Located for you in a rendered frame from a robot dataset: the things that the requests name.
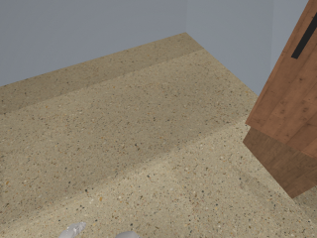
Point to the handle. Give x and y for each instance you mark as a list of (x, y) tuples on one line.
[(304, 40)]

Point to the robot left hand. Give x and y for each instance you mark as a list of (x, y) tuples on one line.
[(72, 230)]

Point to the cupboard door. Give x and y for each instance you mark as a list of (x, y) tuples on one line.
[(286, 109)]

